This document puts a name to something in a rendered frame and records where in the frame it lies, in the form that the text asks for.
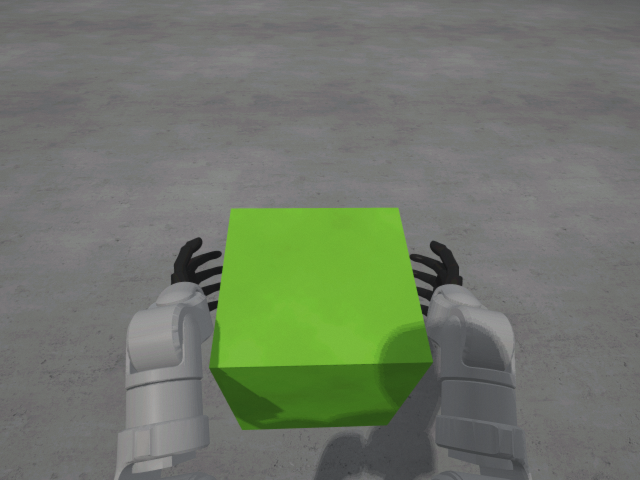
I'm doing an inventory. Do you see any carton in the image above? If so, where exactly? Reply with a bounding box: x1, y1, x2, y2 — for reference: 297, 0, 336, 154
209, 208, 433, 430

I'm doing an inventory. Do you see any left robot hand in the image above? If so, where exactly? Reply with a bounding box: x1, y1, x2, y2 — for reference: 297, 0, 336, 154
171, 237, 223, 311

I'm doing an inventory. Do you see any right robot forearm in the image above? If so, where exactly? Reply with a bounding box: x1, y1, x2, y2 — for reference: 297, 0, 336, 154
425, 284, 532, 480

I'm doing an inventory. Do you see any right robot hand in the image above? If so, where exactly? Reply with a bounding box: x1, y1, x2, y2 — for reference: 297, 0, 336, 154
409, 241, 463, 316

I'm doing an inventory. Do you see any left robot forearm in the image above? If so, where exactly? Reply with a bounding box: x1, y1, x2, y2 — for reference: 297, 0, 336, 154
114, 282, 214, 480

